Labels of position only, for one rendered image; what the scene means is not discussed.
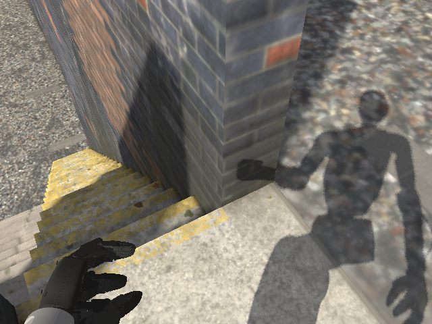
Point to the robot left forearm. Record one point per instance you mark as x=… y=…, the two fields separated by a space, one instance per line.
x=49 y=315

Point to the robot left hand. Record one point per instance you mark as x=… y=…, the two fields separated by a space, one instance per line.
x=71 y=286

